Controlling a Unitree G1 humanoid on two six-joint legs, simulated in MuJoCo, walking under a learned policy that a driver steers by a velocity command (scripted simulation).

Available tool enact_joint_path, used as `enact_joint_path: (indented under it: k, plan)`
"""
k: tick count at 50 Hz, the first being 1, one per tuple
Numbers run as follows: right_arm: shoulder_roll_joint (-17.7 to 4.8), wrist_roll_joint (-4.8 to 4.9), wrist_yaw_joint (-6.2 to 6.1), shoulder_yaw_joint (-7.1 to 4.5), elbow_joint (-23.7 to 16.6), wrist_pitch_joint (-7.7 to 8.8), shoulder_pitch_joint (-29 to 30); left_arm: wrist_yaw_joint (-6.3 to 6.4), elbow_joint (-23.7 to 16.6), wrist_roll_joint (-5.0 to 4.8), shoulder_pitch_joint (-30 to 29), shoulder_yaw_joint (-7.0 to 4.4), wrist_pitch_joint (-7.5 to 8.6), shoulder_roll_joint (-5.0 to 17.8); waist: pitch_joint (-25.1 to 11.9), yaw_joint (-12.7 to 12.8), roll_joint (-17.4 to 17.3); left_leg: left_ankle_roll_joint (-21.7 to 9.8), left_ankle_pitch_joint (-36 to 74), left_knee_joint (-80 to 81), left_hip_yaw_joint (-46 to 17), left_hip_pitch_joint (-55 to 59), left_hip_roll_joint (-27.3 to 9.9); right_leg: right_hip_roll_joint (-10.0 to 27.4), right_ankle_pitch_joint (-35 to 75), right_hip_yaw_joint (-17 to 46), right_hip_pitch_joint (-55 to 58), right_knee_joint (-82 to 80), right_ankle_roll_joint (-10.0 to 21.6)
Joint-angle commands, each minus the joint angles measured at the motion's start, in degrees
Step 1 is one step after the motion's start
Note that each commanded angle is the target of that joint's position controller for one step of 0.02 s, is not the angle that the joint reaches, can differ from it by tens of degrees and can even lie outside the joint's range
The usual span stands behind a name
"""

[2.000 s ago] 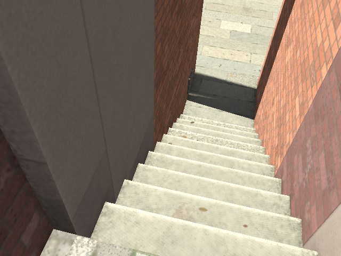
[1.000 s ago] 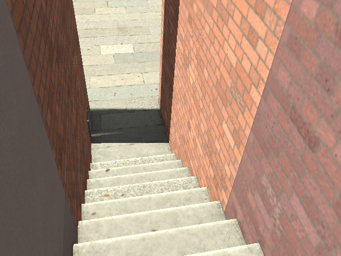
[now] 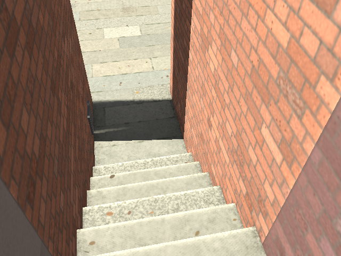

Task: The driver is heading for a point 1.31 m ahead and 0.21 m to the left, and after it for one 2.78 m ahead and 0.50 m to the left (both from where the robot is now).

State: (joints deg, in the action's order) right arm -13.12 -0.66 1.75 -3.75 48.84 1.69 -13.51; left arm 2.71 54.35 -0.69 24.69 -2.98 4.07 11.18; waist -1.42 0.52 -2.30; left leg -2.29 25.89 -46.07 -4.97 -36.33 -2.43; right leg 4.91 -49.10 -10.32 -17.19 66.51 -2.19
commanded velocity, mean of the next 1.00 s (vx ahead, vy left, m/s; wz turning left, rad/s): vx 0.50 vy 0.00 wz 0.31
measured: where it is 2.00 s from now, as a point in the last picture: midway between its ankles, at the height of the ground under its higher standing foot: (148, 220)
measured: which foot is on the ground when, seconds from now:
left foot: up 0.00-0.04, down 0.06-0.54, up 0.56-1.00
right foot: down 0.00-0.06, up 0.08-0.52, down 0.54-1.00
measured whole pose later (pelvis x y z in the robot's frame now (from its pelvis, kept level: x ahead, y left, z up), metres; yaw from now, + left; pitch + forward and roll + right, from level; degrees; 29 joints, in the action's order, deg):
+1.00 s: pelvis +0.52 +0.12 -0.40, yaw +17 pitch +0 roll -4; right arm -15.1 -0.2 1.2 -1.6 45.2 1.6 -7.5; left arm 2.6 57.4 -1.0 27.5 -3.1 2.3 10.7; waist -0.5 6.5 -2.8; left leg 1.1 24.4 -27.5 -4.2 -26.9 -4.7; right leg -6.2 -48.6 2.0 -14.7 70.8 2.0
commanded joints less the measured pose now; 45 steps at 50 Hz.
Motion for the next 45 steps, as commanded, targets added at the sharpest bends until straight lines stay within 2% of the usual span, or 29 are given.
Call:
enact_joint_path:
  k: [1, 2, 3, 4, 5, 7, 8, 9, 11, 13, 14, 15, 17, 18, 21, 23, 26, 27, 28, 29, 30, 31, 32, 34, 36, 38, 40, 42, 45]
  plan:
    - [-6.43, 0.37, -0.52, -2.67, 2.35, -1.72, -13.29, -0.89, -3.36, -1.22, -5.08, -1.44, -0.53, 6.29, 5.06, -4.25, 7.57, -1.74, -14.49, 14.4, 7.0, 13.04, -0.01, 8.04, 46.66, 5.32, -1.67, 2.67, 2.01]
    - [-6.82, 0.26, -0.24, -3.18, 3.41, -0.97, -19.44, -0.5, -1.64, -2.06, -7.78, -1.98, -0.61, 7.64, 2.53, -9.11, 9.27, -4.59, -17.47, 19.88, 6.92, 22.03, -0.79, 9.09, 54.44, 7.81, -1.18, 14.19, 2.04]
    - [-9.37, -0.67, -0.4, -3.76, 6.14, 0.16, -26.71, 0.48, -0.86, -2.91, -9.96, -2.46, 0.11, 8.07, 1.96, -14.35, -1.22, -8.54, -7.04, 27.43, 8.28, 31.78, -0.14, 4.83, 54.66, 5.33, -3.49, 36.57, 0.75]
    - [-13.01, -1.37, 1.1, -3.19, 9.78, 1.18, -27.56, 1.3, -2.41, 0.41, -4.96, -1.37, 1.03, 1.77, 5.23, -8.11, -21.11, -9.25, 22.56, 9.74, 0.63, 40.5, -3.68, -4.11, -0.48, 3.72, -26.49, 63.02, -0.87]
    - [-11.99, 1.52, 1.65, -2.83, 8.73, 1.82, -26.74, 0.63, -4.96, 1.1, 3.47, 0.14, 1.94, 0.06, -1.64, -2.48, -27.41, -13.87, 22.57, 2.92, -10.0, 49.17, -3.2, -5.01, -3.41, 11.99, -38.23, 60.3, -1.33]
    - [-9.62, 3.17, 1.16, -3.01, 7.87, 0.19, -23.9, 1.56, -9.92, -0.55, -4.92, 0.08, 1.55, 2.06, -0.75, -2.82, -6.28, -18.59, -2.82, 11.35, -23.13, 43.62, -8.15, -2.7, -0.73, 11.8, -48.07, 53.88, -3.01]
    - [-13.05, 4.1, 0.84, -4.39, 9.23, -0.92, -23.8, 1.64, -11.65, -3.76, -7.67, 0.87, 1.08, -0.19, -1.82, -1.01, -0.56, -22.64, -38.98, 17.96, -41.36, 41.46, -14.18, 0.19, 7.97, 15.49, -55.52, 45.52, -0.64]
    - [-8.8, 2.79, 0.1, -3.34, 7.1, -0.05, -18.56, 1.91, -12.11, -4.13, -12.36, 0.35, 0.86, 1.67, 0.57, -0.08, 6.42, -20.35, -42.71, 19.43, -46.09, 34.5, -16.58, 2.61, 19.09, 19.61, -54.94, 39.4, 0.98]
    - [-4.85, 1.85, -2.81, -1.42, 2.02, 1.16, -6.68, 2.25, -10.22, -1.78, -7.78, -1.56, -0.79, 6.99, 3.55, 5.11, 7.31, -15.13, -27.03, 14.0, -35.96, 15.85, -10.63, 4.04, 35.95, 21.69, -41.9, 19.43, -1.15]
    - [-4.97, 1.79, -6.28, -1.08, 3.23, -0.23, -8.76, 2.5, -11.15, 1.87, -11.4, -1.61, -1.87, 4.66, 3.14, 3.58, 2.36, -11.52, -15.27, 9.36, -23.26, 7.48, -3.63, 1.04, 49.59, 17.4, -28.48, 3.91, -3.88]
    - [-7.22, -0.7, -6.65, -1.08, 2.58, -0.82, -9.59, 0.94, -9.36, 1.31, -9.67, -1.66, -1.42, 4.74, 0.64, 3.92, 2.99, -11.46, -11.03, 9.02, -22.2, 3.44, -4.05, -2.12, 55.45, 15.35, -18.98, 8.12, -3.71]
    - [-3.74, 1.0, -7.47, -0.66, 4.87, -0.5, -15.81, -0.92, -10.55, 0.17, -11.45, -2.42, -0.8, 6.48, -0.22, 1.76, 1.7, -11.17, -25.81, 3.1, -21.95, 11.16, -1.44, -1.01, 67.28, 20.35, -27.07, 0.53, -2.3]
    - [-0.52, 4.37, -9.51, 0.7, 5.36, -0.06, -19.06, -2.89, -13.25, 1.83, -21.87, -1.64, 0.59, 5.72, 2.79, -1.4, 2.46, -8.96, -39.41, -2.97, -18.0, 11.2, 2.17, -3.03, 82.49, 19.11, -25.02, -19.92, -1.16]
    - [-0.42, 3.3, -10.23, 1.06, 5.16, -0.52, -19.19, -4.16, -13.38, 3.05, -22.98, -0.91, 0.83, 3.87, 3.48, -2.27, 1.63, -7.15, -41.1, -2.51, -14.72, 9.94, 4.48, -5.37, 88.27, 17.32, -20.57, -27.03, -0.3]
    - [-2.47, 1.64, -8.09, 0.64, 1.97, -1.5, -14.53, -4.38, -16.17, 1.46, -22.68, -1.31, -0.75, 3.66, 5.22, -2.22, -6.87, -7.76, -44.25, -4.66, -14.7, 1.85, 6.69, -7.64, 76.47, 14.29, -7.56, -30.9, -0.48]
    - [-2.16, 1.76, -6.88, 0.55, 2.56, -1.1, -13.0, -4.42, -11.84, 1.61, -10.36, -2.8, -0.93, 7.2, 3.38, 1.92, -7.93, -9.14, -36.69, -14.14, -19.23, 3.59, 4.11, -7.64, 71.73, 16.02, -5.35, -16.23, 0.15]
    - [-1.65, 2.53, -5.98, 0.94, 3.93, -0.99, -10.89, -3.99, -5.78, -0.24, 4.96, -4.03, 0.81, 7.69, 3.86, 8.47, -2.09, -5.84, -13.73, -40.58, -12.42, 7.67, 6.64, -2.9, 67.19, 12.41, 12.67, -52.62, 5.27]
    - [-2.2, 1.65, -5.49, 0.7, 3.96, -0.12, -7.83, -4.17, -2.05, 0.85, 16.49, -4.82, 0.1, 9.08, 3.62, 14.08, 5.24, -2.56, -34.81, -67.41, -7.89, -5.76, 12.3, 2.86, 77.14, 15.72, 26.37, -51.24, 10.73]
    - [4.21, 0.86, -4.39, 1.53, 3.16, 0.81, -14.26, -5.54, 1.7, 1.74, 21.42, -2.55, -0.01, 8.23, 0.71, 9.42, 19.31, 0.3, -81.5, -90.98, -7.86, -32.94, 18.88, 11.61, 105.8, 25.3, 43.4, -24.32, 18.16]
    - [2.33, 3.12, -3.76, 1.82, 1.43, 1.31, -20.08, -6.4, 0.97, 0.54, 15.99, -1.62, -0.26, 7.18, -5.94, 3.11, 22.46, 0.25, -77.27, -89.45, -8.11, -36.06, 11.93, 14.96, 104.32, 31.48, 43.02, -23.87, 21.84]
    - [-0.56, 3.62, -3.91, 1.48, 0.58, 0.97, -16.14, -6.68, 0.82, 1.08, 14.59, -0.96, -0.5, 5.53, -7.38, 4.11, 12.62, 0.42, -69.0, -81.07, -7.85, -33.9, 7.2, 15.99, 76.75, 34.3, 34.83, -29.66, 23.52]
    - [1.17, 4.2, -4.64, 2.12, -1.11, -0.3, -12.38, -5.84, 2.23, 1.41, 8.4, -2.45, -1.45, 10.35, -2.14, 0.46, 8.29, 0.33, -63.93, -72.63, -4.61, -32.16, 4.16, 17.38, 43.02, 41.92, 19.05, -37.9, 24.5]
    - [-2.05, 3.54, -5.54, 1.18, -2.03, -2.31, -3.91, -4.55, 0.26, 2.59, 1.84, -0.28, -1.18, 5.65, 5.22, 0.14, 1.22, -0.05, -52.31, -63.74, -6.84, -30.17, 2.11, 15.54, 32.93, 42.33, 4.34, -41.22, 20.89]
    - [-4.86, 0.36, -5.66, 0.47, -4.85, -3.71, -1.9, -1.83, -3.3, 3.06, -7.92, 1.12, -0.21, 6.89, 10.3, -5.48, -1.81, 2.66, -36.67, -44.71, -4.61, -15.26, 0.73, 8.54, 40.74, 35.43, -19.27, -44.25, 18.11]
    - [-2.42, -2.06, -4.87, 0.86, -4.76, -2.28, -1.22, -0.43, -1.63, 1.66, -7.41, -0.57, 0.27, 10.75, 5.91, -5.45, 1.92, 5.25, -25.51, -20.17, -1.75, -2.69, -2.56, 3.03, 52.5, 27.25, -19.14, -42.32, 15.28]
    - [-1.9, -0.79, -3.36, 1.06, -0.4, -0.76, -7.98, -0.55, -0.6, 1.25, -5.95, -1.22, -0.05, 12.36, -0.08, -6.59, 8.59, 5.38, -21.88, -25.05, 2.01, 6.2, -1.05, 2.72, 59.48, 25.37, -16.84, -36.84, 16.43]
    - [-4.24, -0.36, -2.36, 0.7, -3.35, -0.36, 3.66, 0.6, 3.05, -0.81, 7.59, -0.62, 0.34, 5.71, 0.96, 2.15, 7.25, 3.19, -12.18, -11.78, -5.99, -19.79, -3.87, 3.45, 42.18, 29.6, 10.17, -26.36, 16.9]
    - [-3.16, -0.48, -1.67, 1.57, -6.05, 0.53, 13.2, 0.42, 3.87, 0.26, 14.58, -0.78, 0.45, 4.47, 3.79, 6.79, 8.51, 2.54, -18.88, -5.05, -8.14, -31.95, -3.89, 4.79, 37.84, 36.99, 20.6, -23.28, 17.43]
    - [-2.15, -0.27, 0.14, 2.6, -7.63, 1.9, 15.44, 1.13, 0.85, 0.07, 5.59, -0.91, -0.23, 5.83, 6.39, 7.07, 1.86, 4.64, 6.04, 17.24, 3.88, 4.05, 0.49, -3.07, 24.67, 23.76, -9.11, -21.38, 13.71]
